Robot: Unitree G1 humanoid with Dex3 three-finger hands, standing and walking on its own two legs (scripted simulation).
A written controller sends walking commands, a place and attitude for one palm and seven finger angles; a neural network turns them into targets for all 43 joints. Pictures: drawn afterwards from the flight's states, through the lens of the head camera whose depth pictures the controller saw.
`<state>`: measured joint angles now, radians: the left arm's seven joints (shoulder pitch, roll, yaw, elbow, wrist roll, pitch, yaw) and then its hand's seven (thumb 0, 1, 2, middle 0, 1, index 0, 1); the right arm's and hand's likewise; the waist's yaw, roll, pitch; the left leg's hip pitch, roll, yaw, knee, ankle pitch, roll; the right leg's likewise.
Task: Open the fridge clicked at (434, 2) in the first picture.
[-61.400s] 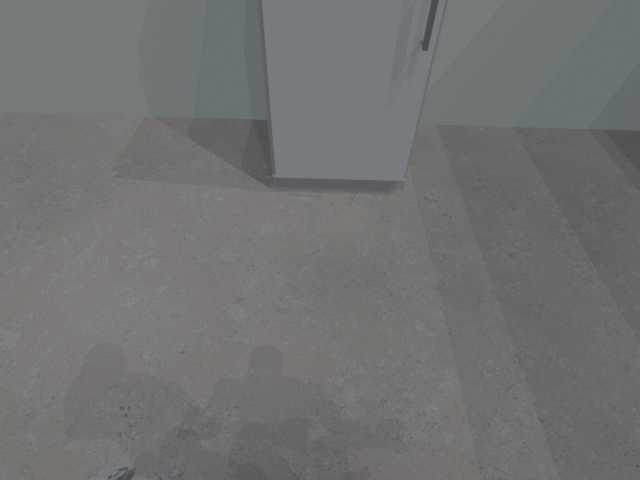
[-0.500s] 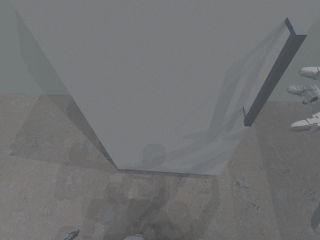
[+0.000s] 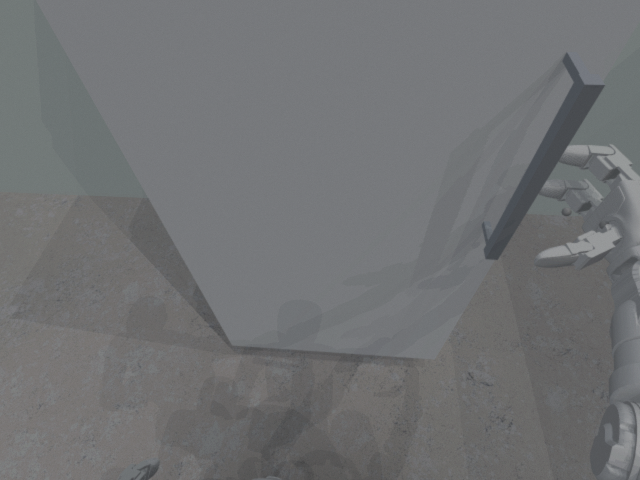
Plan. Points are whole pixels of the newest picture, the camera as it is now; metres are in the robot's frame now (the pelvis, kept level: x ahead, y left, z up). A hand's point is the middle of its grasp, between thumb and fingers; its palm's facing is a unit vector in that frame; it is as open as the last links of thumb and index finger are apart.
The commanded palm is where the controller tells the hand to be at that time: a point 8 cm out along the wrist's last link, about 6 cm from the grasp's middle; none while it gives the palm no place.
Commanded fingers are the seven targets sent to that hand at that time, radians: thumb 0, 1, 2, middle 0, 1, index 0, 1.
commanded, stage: feel for the door with the fingertips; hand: right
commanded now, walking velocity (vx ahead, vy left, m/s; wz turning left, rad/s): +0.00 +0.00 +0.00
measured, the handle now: (524, 176) +0.49 -0.19 +0.12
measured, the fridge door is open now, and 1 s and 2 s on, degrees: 0 0 0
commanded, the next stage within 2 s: slide the fingers in behind the handle in 0.58 s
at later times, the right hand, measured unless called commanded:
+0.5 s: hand (558, 198) +0.45 -0.22 +0.13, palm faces -0.05 +1.00 +0.00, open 14.0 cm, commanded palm +0.43 -0.27 +0.12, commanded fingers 0.00 0.50 -0.30 0.30 1.20 0.30 1.20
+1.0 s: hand (555, 198) +0.45 -0.22 +0.12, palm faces -0.06 +1.00 +0.00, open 13.8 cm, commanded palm +0.42 -0.27 +0.12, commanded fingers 0.00 0.50 -0.30 0.30 1.20 0.30 1.20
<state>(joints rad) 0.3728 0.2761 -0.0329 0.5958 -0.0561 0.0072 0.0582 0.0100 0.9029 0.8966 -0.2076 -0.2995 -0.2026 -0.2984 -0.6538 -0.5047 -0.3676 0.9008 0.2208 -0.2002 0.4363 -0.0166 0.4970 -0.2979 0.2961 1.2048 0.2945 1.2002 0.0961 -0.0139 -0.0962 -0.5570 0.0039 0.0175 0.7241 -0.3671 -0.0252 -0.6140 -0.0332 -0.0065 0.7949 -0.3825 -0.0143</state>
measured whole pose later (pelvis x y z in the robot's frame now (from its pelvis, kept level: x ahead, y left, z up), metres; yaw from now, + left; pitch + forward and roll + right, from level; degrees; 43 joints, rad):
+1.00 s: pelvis -0.01 +0.00 +0.00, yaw +0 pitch +13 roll +2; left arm 0.39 0.27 -0.04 0.61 -0.05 0.02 0.05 0.01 0.90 0.90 -0.21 -0.30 -0.20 -0.30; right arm -0.78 -0.54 -0.37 1.05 0.18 -0.25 0.41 -0.02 0.50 -0.30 0.32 1.22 0.32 1.22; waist 0.12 -0.01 -0.09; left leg -0.61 0.00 0.01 0.75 -0.36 -0.02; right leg -0.66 -0.04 -0.01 0.82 -0.38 -0.01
